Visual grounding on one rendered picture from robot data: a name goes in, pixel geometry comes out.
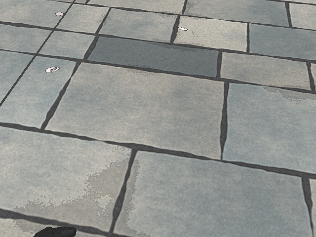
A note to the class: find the robot left hand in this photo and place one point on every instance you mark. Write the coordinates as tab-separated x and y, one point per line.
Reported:
57	232

